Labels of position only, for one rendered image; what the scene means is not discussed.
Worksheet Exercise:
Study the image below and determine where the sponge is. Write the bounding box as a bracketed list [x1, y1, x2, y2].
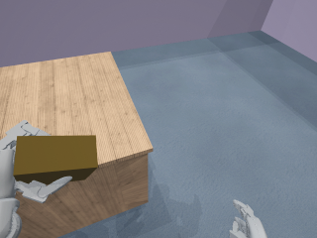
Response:
[13, 135, 98, 184]

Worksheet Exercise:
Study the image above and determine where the left robot forearm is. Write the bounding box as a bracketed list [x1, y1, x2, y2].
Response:
[0, 197, 23, 238]

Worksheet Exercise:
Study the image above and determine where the robot right hand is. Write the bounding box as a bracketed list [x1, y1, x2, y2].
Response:
[229, 199, 267, 238]

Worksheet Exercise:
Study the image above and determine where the robot left hand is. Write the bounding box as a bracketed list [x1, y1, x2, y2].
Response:
[0, 120, 73, 203]

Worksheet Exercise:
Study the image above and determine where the table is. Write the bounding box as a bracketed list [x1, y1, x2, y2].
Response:
[0, 52, 154, 238]

